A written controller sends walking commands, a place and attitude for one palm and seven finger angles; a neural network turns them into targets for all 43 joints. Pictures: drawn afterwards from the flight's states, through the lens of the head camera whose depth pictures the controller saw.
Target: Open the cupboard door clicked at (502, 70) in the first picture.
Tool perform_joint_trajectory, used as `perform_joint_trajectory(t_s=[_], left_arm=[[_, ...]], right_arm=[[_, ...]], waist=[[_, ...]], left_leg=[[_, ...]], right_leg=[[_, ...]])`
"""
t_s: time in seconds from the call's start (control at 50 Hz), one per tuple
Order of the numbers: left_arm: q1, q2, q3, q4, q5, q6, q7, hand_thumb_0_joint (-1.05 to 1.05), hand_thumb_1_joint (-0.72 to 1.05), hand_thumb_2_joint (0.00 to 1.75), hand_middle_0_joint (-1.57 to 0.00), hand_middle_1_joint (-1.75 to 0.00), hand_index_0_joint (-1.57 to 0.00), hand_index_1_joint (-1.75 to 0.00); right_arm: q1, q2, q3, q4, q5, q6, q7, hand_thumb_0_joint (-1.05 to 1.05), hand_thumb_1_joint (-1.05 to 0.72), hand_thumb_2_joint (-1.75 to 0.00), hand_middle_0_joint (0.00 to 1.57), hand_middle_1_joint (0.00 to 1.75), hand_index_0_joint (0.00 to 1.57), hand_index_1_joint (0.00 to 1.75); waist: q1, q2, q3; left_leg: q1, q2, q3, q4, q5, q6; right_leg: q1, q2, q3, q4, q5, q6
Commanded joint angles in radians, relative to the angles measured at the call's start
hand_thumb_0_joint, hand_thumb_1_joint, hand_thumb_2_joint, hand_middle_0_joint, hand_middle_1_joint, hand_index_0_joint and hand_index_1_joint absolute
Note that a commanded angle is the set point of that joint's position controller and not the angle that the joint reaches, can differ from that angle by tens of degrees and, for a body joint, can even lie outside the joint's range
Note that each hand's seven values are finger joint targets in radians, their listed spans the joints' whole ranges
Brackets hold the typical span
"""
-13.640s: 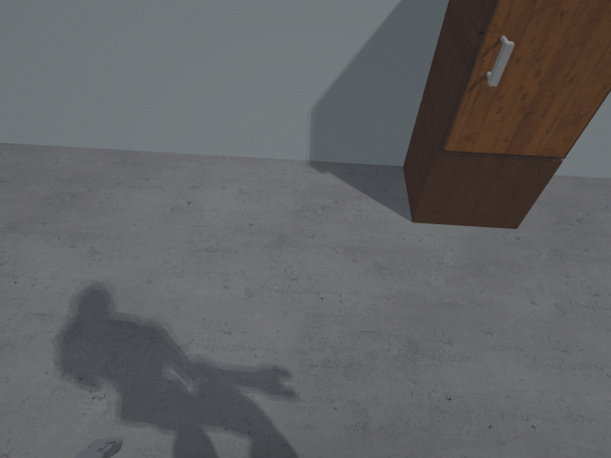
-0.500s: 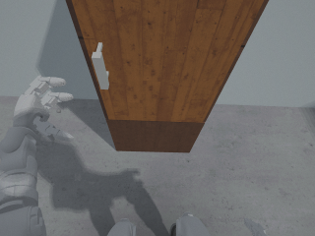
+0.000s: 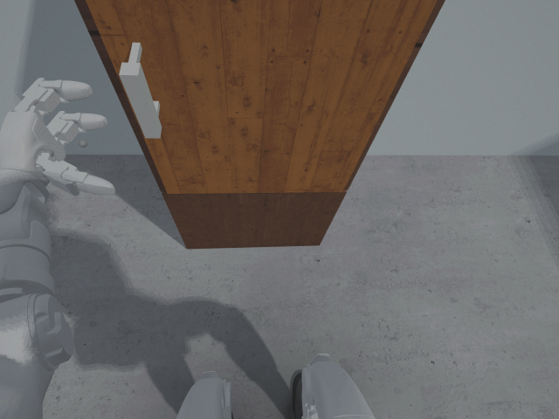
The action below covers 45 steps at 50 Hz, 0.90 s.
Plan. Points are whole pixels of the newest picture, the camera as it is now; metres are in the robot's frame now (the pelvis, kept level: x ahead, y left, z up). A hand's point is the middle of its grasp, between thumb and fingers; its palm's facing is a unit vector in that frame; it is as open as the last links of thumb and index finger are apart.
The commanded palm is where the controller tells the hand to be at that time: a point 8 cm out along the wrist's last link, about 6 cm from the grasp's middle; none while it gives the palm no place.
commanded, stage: move the hooked fingers beside the handle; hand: left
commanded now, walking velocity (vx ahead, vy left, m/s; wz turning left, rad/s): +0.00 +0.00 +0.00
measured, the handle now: (145, 93) +0.56 +0.18 +0.07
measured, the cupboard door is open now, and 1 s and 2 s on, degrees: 0 0 0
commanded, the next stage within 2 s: slide the fingers in behind the handle in 1.10 s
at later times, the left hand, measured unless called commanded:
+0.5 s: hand (99, 117) +0.52 +0.24 +0.07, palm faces -0.01 -1.00 -0.01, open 14.0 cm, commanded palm +0.50 +0.29 +0.07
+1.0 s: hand (97, 121) +0.51 +0.24 +0.07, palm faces +0.00 -1.00 -0.01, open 14.0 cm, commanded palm +0.49 +0.28 +0.07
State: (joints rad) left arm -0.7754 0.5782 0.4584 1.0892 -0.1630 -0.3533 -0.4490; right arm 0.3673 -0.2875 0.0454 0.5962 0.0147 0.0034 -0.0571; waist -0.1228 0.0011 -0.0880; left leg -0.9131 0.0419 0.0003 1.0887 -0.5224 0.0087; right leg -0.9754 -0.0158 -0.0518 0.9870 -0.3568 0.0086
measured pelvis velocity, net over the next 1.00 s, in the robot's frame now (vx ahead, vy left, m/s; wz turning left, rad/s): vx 0.01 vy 0.01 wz -0.01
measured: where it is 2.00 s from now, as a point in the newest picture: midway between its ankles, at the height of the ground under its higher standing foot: outside the picture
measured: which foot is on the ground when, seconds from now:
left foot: down 0.00-1.00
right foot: down 0.00-1.00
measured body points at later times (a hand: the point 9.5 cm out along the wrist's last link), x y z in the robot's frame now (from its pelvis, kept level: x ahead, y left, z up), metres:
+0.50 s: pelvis +0.00 +0.01 +0.00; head +0.16 +0.03 +0.42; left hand +0.51 +0.29 +0.07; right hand +0.00 -0.26 -0.11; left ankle -0.01 +0.11 -0.66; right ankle +0.06 -0.13 -0.66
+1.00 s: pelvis +0.01 +0.01 +0.00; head +0.16 +0.04 +0.42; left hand +0.51 +0.30 +0.07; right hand +0.04 -0.26 -0.11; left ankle -0.01 +0.11 -0.66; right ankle +0.06 -0.13 -0.66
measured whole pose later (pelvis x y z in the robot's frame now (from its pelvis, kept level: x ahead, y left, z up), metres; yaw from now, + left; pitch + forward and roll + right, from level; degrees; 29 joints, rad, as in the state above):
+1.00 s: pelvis +0.01 +0.01 +0.00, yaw -1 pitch +23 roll -4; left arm -0.87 0.60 0.46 1.15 -0.11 -0.36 -0.39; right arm 0.37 -0.27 0.06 0.57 -0.01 0.08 -0.03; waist -0.16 0.01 -0.09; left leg -0.96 0.05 -0.01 1.11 -0.55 0.02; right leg -1.01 -0.01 -0.06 0.98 -0.37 0.02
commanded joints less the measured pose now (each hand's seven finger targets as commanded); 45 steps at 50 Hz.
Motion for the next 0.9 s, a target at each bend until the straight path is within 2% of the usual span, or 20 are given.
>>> perform_joint_trajectory(t_s=[0.0,0.04,0.06,0.08,0.12,0.18,0.22,0.28,0.3,0.36,0.44,0.5,0.56,0.62,0.7,0.72,0.74,0.84,0.86,0.88], left_arm=[[-0.445,0.292,0.026,-0.211,-0.006,-0.083,0.017,0.00,-0.50,0.30,-0.30,-1.20,-0.30,-1.20],[-0.446,0.287,0.030,-0.205,-0.012,-0.086,0.023,0.00,-0.50,0.30,-0.30,-1.20,-0.30,-1.20],[-0.452,0.284,0.026,-0.163,-0.008,-0.076,0.025,0.00,-0.50,0.30,-0.30,-1.20,-0.30,-1.20],[-0.460,0.314,0.042,-0.119,-0.001,-0.064,0.030,0.00,-0.50,0.30,-0.30,-1.20,-0.30,-1.20],[-0.504,0.349,0.040,-0.092,0.024,-0.050,0.040,0.00,-0.50,0.30,-0.30,-1.20,-0.30,-1.20],[-0.562,0.379,0.049,-0.115,0.037,-0.065,0.052,0.00,-0.50,0.30,-0.30,-1.20,-0.30,-1.20],[-0.570,0.410,0.075,-0.125,0.037,-0.078,0.052,0.00,-0.50,0.30,-0.30,-1.20,-0.30,-1.20],[-0.577,0.374,0.041,-0.060,0.045,-0.064,0.042,0.00,-0.50,0.30,-0.30,-1.20,-0.30,-1.20],[-0.570,0.380,0.038,-0.060,0.049,-0.059,0.039,0.00,-0.50,0.30,-0.30,-1.20,-0.30,-1.20],[-0.495,0.360,0.052,-0.095,0.034,-0.053,0.033,0.00,-0.50,0.30,-0.30,-1.20,-0.30,-1.20],[-0.510,0.376,0.065,-0.086,0.031,-0.047,0.040,0.00,-0.50,0.30,-0.30,-1.20,-0.30,-1.20],[-0.555,0.425,0.091,-0.163,0.040,-0.076,0.054,0.00,-0.50,0.30,-0.30,-1.20,-0.30,-1.20],[-0.574,0.378,0.061,-0.195,0.036,-0.098,0.054,0.00,-0.50,0.30,-0.30,-1.20,-0.30,-1.20],[-0.511,0.348,0.053,-0.140,0.028,-0.074,0.047,0.00,-0.50,0.30,-0.30,-1.20,-0.30,-1.20],[-0.487,0.334,0.039,-0.142,0.032,-0.056,0.041,0.00,-0.50,0.30,-0.30,-1.20,-0.30,-1.20],[-0.493,0.315,0.025,-0.151,0.029,-0.056,0.043,0.00,-0.50,0.30,-0.30,-1.20,-0.30,-1.20],[-0.487,0.305,0.028,-0.158,0.022,-0.062,0.044,0.00,-0.50,0.30,-0.30,-1.20,-0.30,-1.20],[-0.508,0.279,0.015,-0.167,0.016,-0.078,0.057,0.00,-0.50,0.30,-0.30,-1.20,-0.30,-1.20],[-0.507,0.311,0.040,-0.169,0.020,-0.081,0.062,0.00,-0.50,0.30,-0.30,-1.20,-0.30,-1.20],[-0.478,0.312,0.039,-0.140,0.026,-0.076,0.063,0.00,-0.50,0.30,-0.30,-1.20,-0.30,-1.20]], right_arm=[[0.149,-0.175,-0.070,-0.062,-0.007,-0.015,-0.006,0.00,-0.90,-0.90,0.20,0.30,0.20,0.30],[0.159,-0.176,-0.070,-0.063,-0.011,-0.010,-0.003,0.00,-0.90,-0.90,0.20,0.30,0.20,0.30],[0.161,-0.176,-0.067,-0.055,-0.010,-0.005,-0.001,0.00,-0.90,-0.90,0.20,0.30,0.20,0.30],[0.163,-0.179,-0.064,-0.053,-0.009,0.000,-0.004,0.00,-0.90,-0.90,0.20,0.30,0.20,0.30],[0.167,-0.186,-0.057,-0.058,-0.009,0.007,-0.006,0.00,-0.90,-0.90,0.20,0.30,0.20,0.30],[0.180,-0.186,-0.054,-0.060,-0.017,0.009,-0.007,0.00,-0.90,-0.90,0.20,0.30,0.20,0.30],[0.190,-0.187,-0.055,-0.061,-0.021,0.012,-0.003,0.00,-0.90,-0.90,0.20,0.30,0.20,0.30],[0.203,-0.186,-0.051,-0.054,-0.021,0.021,0.000,0.00,-0.90,-0.90,0.20,0.30,0.20,0.30],[0.206,-0.189,-0.050,-0.054,-0.022,0.025,0.002,0.00,-0.90,-0.90,0.20,0.30,0.20,0.30],[0.215,-0.188,-0.057,-0.071,-0.024,0.037,0.009,0.00,-0.90,-0.90,0.20,0.30,0.20,0.30],[0.213,-0.187,-0.053,-0.078,-0.021,0.051,0.008,0.00,-0.90,-0.90,0.20,0.30,0.20,0.30],[0.214,-0.188,-0.057,-0.076,-0.026,0.053,0.009,0.00,-0.90,-0.90,0.20,0.30,0.20,0.30],[0.214,-0.182,-0.062,-0.062,-0.028,0.055,0.012,0.00,-0.90,-0.90,0.20,0.30,0.20,0.30],[0.213,-0.184,-0.062,-0.056,-0.025,0.060,0.014,0.00,-0.90,-0.90,0.20,0.30,0.20,0.30],[0.212,-0.181,-0.062,-0.059,-0.023,0.067,0.014,0.00,-0.90,-0.90,0.20,0.30,0.20,0.30],[0.209,-0.178,-0.062,-0.062,-0.024,0.068,0.015,0.00,-0.90,-0.90,0.20,0.30,0.20,0.30],[0.207,-0.176,-0.062,-0.067,-0.023,0.067,0.015,0.00,-0.90,-0.90,0.20,0.30,0.20,0.30],[0.202,-0.174,-0.065,-0.066,-0.025,0.067,0.017,0.00,-0.90,-0.90,0.20,0.30,0.20,0.30],[0.202,-0.177,-0.066,-0.062,-0.026,0.069,0.017,0.00,-0.90,-0.90,0.20,0.30,0.20,0.30],[0.199,-0.175,-0.064,-0.064,-0.023,0.070,0.017,0.00,-0.90,-0.90,0.20,0.30,0.20,0.30]], waist=[[-0.008,0.165,-0.497],[-0.012,0.155,-0.500],[-0.023,0.131,-0.489],[-0.027,0.098,-0.439],[-0.039,0.101,-0.409],[-0.049,0.144,-0.474],[-0.042,0.154,-0.528],[-0.066,0.154,-0.496],[-0.060,0.167,-0.485],[-0.035,0.179,-0.554],[-0.049,0.125,-0.481],[-0.042,0.166,-0.547],[-0.051,0.224,-0.580],[-0.051,0.185,-0.529],[-0.042,0.201,-0.508],[-0.050,0.184,-0.506],[-0.044,0.205,-0.506],[-0.053,0.180,-0.502],[-0.044,0.177,-0.522],[-0.039,0.180,-0.498]], left_leg=[[0.234,-0.026,-0.041,-0.155,0.401,0.001],[0.244,-0.024,-0.044,-0.149,0.436,0.001],[0.219,-0.022,-0.038,-0.148,0.398,0.004],[0.159,-0.024,-0.034,-0.149,0.349,0.009],[0.111,-0.028,-0.033,-0.153,0.290,0.015],[0.151,-0.026,-0.038,-0.138,0.338,0.015],[0.161,-0.026,-0.037,-0.128,0.370,0.013],[0.156,-0.020,-0.040,-0.116,0.385,0.014],[0.161,-0.019,-0.044,-0.122,0.390,0.011],[0.227,-0.015,-0.044,-0.122,0.477,0.003],[0.142,-0.018,-0.034,-0.123,0.402,0.016],[0.181,-0.018,-0.038,-0.120,0.424,0.012],[0.276,-0.011,-0.053,-0.112,0.509,-0.001],[0.258,-0.011,-0.051,-0.120,0.497,0.001],[0.276,-0.008,-0.053,-0.124,0.538,-0.004],[0.273,-0.008,-0.054,-0.123,0.536,-0.003],[0.283,-0.009,-0.056,-0.119,0.560,-0.005],[0.286,-0.009,-0.059,-0.117,0.558,-0.008],[0.284,-0.007,-0.058,-0.115,0.560,-0.009],[0.269,-0.010,-0.055,-0.118,0.550,-0.009]], right_leg=[[0.290,0.037,0.019,-0.070,0.219,-0.032],[0.283,0.041,0.013,-0.066,0.233,-0.033],[0.283,0.041,0.018,-0.075,0.221,-0.027],[0.295,0.039,0.022,-0.080,0.205,-0.024],[0.288,0.037,0.025,-0.084,0.168,-0.024],[0.280,0.039,0.026,-0.073,0.195,-0.025],[0.307,0.040,0.030,-0.066,0.226,-0.025],[0.266,0.044,0.024,-0.062,0.234,-0.023],[0.260,0.043,0.020,-0.063,0.230,-0.025],[0.269,0.047,0.012,-0.056,0.273,-0.028],[0.283,0.050,0.017,-0.063,0.258,-0.026],[0.300,0.049,0.022,-0.058,0.266,-0.025],[0.250,0.053,0.011,-0.053,0.280,-0.027],[0.250,0.055,0.005,-0.066,0.273,-0.027],[0.235,0.055,-0.002,-0.065,0.283,-0.029],[0.241,0.055,-0.001,-0.066,0.289,-0.027],[0.228,0.056,-0.002,-0.062,0.292,-0.032],[0.226,0.056,-0.004,-0.059,0.289,-0.031],[0.239,0.054,-0.001,-0.057,0.298,-0.029],[0.239,0.054,-0.001,-0.057,0.293,-0.030]])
